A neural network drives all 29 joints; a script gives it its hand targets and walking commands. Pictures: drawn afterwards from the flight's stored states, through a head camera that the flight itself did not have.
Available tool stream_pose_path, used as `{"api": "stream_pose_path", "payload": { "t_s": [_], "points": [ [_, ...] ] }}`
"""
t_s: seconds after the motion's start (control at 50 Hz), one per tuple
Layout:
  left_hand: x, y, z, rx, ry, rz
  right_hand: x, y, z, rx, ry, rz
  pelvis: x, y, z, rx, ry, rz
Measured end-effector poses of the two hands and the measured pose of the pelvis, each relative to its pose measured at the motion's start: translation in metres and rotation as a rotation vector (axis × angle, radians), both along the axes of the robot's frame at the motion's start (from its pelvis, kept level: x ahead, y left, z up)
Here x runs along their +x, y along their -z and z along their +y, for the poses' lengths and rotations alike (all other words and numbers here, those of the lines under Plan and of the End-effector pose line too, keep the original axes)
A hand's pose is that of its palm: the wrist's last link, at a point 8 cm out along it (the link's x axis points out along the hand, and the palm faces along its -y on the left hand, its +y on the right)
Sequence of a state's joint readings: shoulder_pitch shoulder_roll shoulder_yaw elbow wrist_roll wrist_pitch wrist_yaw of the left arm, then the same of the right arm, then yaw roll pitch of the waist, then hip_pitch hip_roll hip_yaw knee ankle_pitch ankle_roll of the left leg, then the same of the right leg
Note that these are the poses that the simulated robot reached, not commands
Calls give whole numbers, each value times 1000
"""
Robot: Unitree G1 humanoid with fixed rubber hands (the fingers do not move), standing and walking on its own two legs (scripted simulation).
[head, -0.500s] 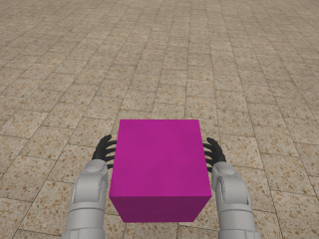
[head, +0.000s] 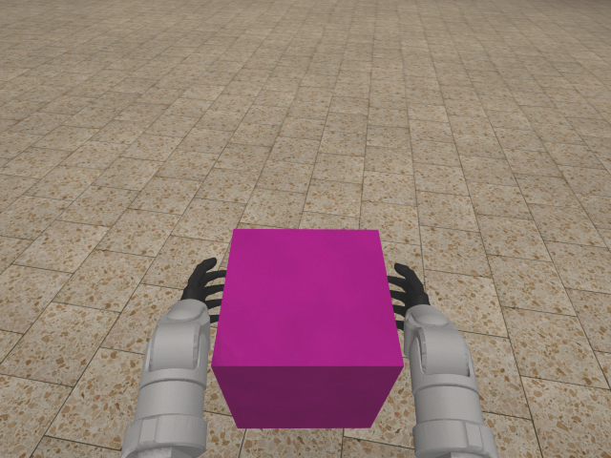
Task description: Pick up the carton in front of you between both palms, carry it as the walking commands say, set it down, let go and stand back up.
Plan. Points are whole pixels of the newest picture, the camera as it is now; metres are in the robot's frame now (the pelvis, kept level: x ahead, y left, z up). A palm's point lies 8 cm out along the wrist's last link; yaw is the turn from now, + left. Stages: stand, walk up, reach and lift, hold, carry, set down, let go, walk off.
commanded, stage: hold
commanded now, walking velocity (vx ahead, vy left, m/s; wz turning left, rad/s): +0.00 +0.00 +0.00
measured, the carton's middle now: (305, 333) +0.30 +0.00 -0.02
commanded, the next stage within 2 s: set down in 0.22 s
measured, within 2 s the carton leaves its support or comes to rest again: neither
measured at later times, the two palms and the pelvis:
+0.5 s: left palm (198, 289) +0.33 +0.15 +0.04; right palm (403, 292) +0.33 -0.15 +0.04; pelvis +0.02 +0.00 +0.00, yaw +0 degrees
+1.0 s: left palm (219, 341) +0.37 +0.16 -0.16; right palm (375, 340) +0.37 -0.14 -0.17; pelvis -0.01 +0.00 -0.09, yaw +0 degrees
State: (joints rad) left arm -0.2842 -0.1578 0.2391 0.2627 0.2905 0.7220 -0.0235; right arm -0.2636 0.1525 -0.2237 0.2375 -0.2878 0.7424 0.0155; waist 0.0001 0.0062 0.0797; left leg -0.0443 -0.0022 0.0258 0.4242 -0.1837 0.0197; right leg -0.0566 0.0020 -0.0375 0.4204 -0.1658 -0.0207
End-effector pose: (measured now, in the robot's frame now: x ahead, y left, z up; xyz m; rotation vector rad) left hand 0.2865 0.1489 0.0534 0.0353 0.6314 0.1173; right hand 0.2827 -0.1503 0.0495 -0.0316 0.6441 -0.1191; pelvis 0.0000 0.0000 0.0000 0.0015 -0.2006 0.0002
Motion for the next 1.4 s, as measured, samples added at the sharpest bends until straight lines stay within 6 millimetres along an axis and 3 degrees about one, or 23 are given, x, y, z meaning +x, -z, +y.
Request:
{"api": "stream_pose_path", "payload": {
  "t_s": [0.34, 0.5, 0.6, 0.72, 0.88, 1.22, 1.4],
  "points": [
    [15, -9, 2, -31, -30, -15, 20, -10, 2, 28, 6, -15, 10, 2, -2, -2, -9, -13],
    [42, 9, 5, -60, -62, 1, 48, 9, 5, 67, 24, 3, 19, 4, 1, -3, -6, 41],
    [58, 41, 6, -47, -58, 24, 64, 42, 5, 48, 11, 25, 20, 9, 3, -2, -2, 140],
    [63, 104, 6, -18, -43, 39, 69, 105, 5, 16, -12, 41, 17, 20, 3, -2, -2, 331],
    [70, 181, 6, -29, -59, -3, 78, 182, 6, 24, -8, 0, 6, 57, 3, 2, 0, 599],
    [102, 268, 10, -60, -94, -15, 115, 269, 10, 50, -1, -11, -27, 156, 1, 2, -2, 809],
    [117, 324, 11, -55, -100, 10, 132, 326, 12, 49, -8, 15, -36, 205, 0, 5, -2, 897]
  ]
}}
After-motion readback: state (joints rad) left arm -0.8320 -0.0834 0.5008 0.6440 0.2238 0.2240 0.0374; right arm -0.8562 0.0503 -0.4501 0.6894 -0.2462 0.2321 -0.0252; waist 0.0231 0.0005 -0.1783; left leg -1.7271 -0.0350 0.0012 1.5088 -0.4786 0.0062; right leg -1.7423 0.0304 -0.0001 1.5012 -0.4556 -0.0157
